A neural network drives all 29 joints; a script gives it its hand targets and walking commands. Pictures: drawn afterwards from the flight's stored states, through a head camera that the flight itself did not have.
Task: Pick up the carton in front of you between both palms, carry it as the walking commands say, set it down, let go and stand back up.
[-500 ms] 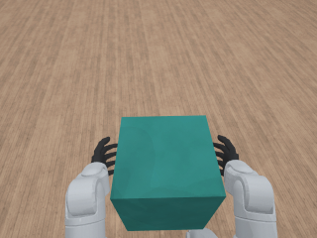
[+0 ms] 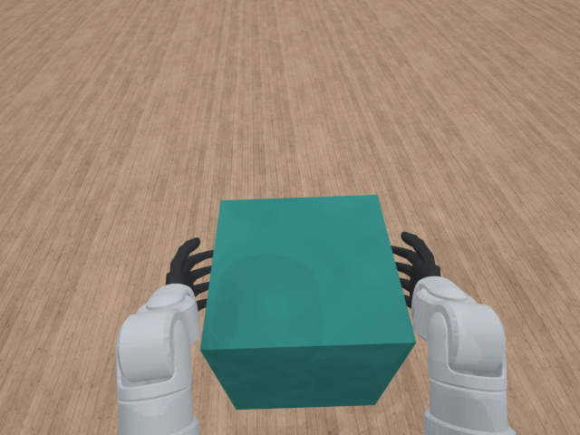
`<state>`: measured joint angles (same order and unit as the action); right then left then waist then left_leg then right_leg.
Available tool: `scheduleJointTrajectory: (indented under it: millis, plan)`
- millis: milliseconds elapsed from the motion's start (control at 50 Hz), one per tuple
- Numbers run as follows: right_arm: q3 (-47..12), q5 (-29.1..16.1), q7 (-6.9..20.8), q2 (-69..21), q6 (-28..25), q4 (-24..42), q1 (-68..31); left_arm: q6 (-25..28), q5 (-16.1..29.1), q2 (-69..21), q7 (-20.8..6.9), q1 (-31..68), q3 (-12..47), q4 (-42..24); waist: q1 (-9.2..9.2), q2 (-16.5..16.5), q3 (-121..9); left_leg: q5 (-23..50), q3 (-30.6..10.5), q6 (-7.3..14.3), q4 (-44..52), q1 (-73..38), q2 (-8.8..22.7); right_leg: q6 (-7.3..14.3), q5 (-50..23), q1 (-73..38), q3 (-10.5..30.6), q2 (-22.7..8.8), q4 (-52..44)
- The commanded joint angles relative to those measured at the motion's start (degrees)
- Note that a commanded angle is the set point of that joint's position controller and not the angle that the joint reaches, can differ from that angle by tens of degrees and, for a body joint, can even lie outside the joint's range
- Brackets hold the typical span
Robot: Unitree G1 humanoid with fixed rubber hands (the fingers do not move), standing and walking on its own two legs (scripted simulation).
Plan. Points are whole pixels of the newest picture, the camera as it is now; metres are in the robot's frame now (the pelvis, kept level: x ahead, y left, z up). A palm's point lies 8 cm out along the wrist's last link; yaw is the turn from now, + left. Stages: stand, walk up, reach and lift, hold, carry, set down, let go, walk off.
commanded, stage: carry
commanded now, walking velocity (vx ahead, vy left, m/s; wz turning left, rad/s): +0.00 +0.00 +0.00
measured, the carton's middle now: (302, 309) +0.29 +0.00 +0.02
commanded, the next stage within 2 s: hold in 1.70 s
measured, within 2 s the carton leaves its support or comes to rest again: neither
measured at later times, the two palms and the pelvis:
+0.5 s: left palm (166, 301) +0.27 +0.17 +0.09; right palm (404, 292) +0.27 -0.13 +0.08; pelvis +0.01 +0.02 -0.01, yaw +0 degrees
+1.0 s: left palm (166, 335) +0.24 +0.17 +0.06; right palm (404, 326) +0.24 -0.13 +0.05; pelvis -0.03 +0.02 +0.00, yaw +0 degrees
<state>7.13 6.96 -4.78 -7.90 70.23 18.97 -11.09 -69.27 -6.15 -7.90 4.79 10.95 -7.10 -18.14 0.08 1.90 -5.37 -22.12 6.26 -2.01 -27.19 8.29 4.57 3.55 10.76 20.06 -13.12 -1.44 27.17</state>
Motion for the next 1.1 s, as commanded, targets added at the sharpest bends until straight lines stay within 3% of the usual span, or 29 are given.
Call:
scheduleJointTrajectory:
  millis: [0,80,240,420,580,820,1080]
  plan:
    - [-41.53,-23.11,14.33,-50.49,0.06,0.49,-23.6,-0.74,21.79,-50.44,-14.49,22.46,40.36,-0.86,0.16,-1.18,-18.93,30.71,-1.95,0.08,-1.22,0.66,4.53,0.12,-38.09,-16.45,7.95,-9.24,4.77]
    - [-41.0,-22.87,14.56,-51.22,-0.43,-0.78,-24.33,-0.54,22.29,-51.13,-14.78,24.62,41.07,-0.68,0.15,-0.46,-17.76,36.57,-2.0,0.18,-2.27,0.52,4.45,-0.44,-37.4,-13.87,7.0,-8.48,6.61]
    - [-41.03,-23.23,14.13,-51.46,-0.84,1.37,-25.43,-0.32,23.45,-51.55,-14.68,26.21,41.8,-2.73,0.04,0.28,-17.25,39.07,-2.94,1.5,-2.62,-0.96,5.37,-0.87,-26.4,-11.3,6.75,-7.9,7.47]
    - [-41.33,-23.25,14.24,-50.87,-0.45,1.73,-25.67,-0.71,23.05,-50.83,-14.76,25.76,41.44,-2.45,0.08,-1.01,-15.27,29.95,-3.25,2.31,-1.11,1.35,4.62,-0.89,-23.53,-11.56,7.56,-8.53,5.7]
    - [-41.69,-21.95,14.77,-51.21,-1.74,-2.44,-25.51,0.7,21.19,-51.08,-15.08,25.37,41.51,1.94,0.18,-1.28,-12.3,20.01,-3.67,2.94,1.69,3.76,4.3,-1.14,-17.11,-10.92,8.23,-8.61,2.56]
    - [-38.7,-17.01,14.96,-49.37,-11.02,-8.53,-25.42,10.04,16.16,-49.09,-15.16,25.3,38.62,7.89,0.11,-1.47,-10.85,11.75,-4.55,3.77,4.11,5.74,4.02,-1.67,-10.12,-10.85,8.8,-8.55,-0.42]
    - [-28.02,-7.29,15.18,-47.51,-25.63,-22.6,-27.43,24.77,6.58,-46.91,-15.9,27.54,27.36,22.37,0.09,-1.93,-11.2,9.18,-4.81,4.13,4.1,6.78,3.68,-1.87,-8.32,-10.11,9.02,-8.96,-1.54]
